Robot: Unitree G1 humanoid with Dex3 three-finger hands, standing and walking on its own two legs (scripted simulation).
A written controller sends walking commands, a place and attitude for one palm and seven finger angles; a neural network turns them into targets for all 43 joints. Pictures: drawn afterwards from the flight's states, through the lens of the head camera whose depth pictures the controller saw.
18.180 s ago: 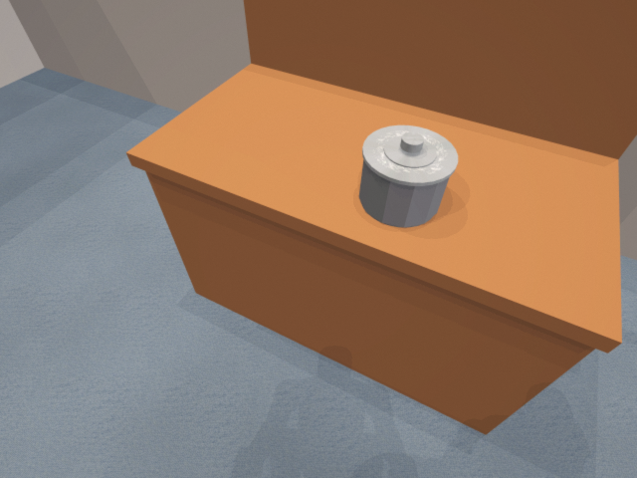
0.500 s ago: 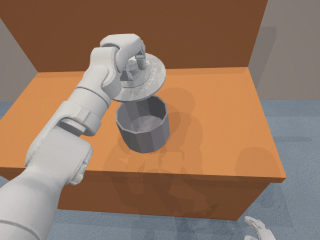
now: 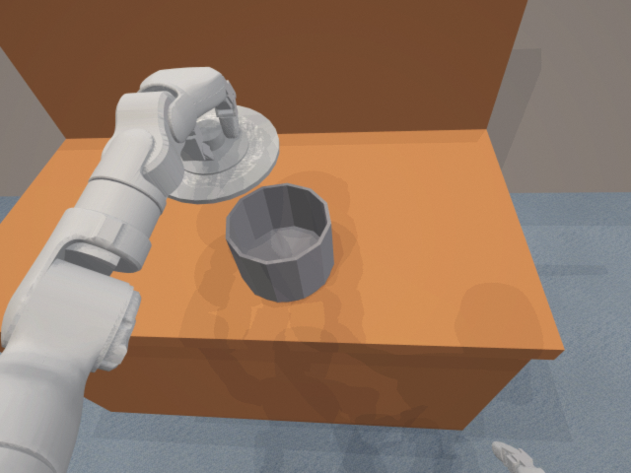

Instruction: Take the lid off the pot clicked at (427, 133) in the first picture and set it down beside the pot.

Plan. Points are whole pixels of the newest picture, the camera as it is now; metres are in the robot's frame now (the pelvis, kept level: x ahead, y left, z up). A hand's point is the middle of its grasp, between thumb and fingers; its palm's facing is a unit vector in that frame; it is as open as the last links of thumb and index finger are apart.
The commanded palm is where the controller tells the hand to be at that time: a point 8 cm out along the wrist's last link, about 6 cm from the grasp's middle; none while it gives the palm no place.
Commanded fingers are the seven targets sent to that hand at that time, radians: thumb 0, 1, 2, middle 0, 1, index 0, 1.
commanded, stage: move the lid sideways beside the pot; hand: left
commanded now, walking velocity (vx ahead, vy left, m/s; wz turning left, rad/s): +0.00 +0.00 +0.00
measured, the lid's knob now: (207, 135) +0.50 +0.13 +0.17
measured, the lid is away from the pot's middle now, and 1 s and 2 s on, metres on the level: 0.07 0.18 0.23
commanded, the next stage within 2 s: lower the lid onto the table in 1.52 s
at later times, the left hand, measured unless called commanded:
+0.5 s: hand (150, 143) +0.47 +0.19 +0.19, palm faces -0.27 +0.02 -0.96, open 7.0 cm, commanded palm +0.46 +0.20 +0.27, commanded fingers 0.00 0.78 0.82 -0.92 -1.03 -0.91 -1.01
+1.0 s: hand (117, 140) +0.48 +0.24 +0.19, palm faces -0.29 +0.01 -0.96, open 7.0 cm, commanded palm +0.48 +0.25 +0.27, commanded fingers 0.00 0.78 0.82 -0.92 -1.03 -0.91 -1.01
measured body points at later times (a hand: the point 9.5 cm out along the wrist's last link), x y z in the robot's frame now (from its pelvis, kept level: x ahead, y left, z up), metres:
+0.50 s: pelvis +0.00 +0.01 +0.00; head +0.04 -0.01 +0.45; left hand +0.48 +0.19 +0.25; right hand +0.13 -0.24 -0.13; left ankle -0.04 +0.08 -0.74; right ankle +0.04 -0.14 -0.74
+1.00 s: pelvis +0.01 +0.01 +0.00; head +0.06 -0.01 +0.45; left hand +0.49 +0.24 +0.25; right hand +0.10 -0.25 -0.13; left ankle -0.04 +0.08 -0.74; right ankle +0.04 -0.14 -0.74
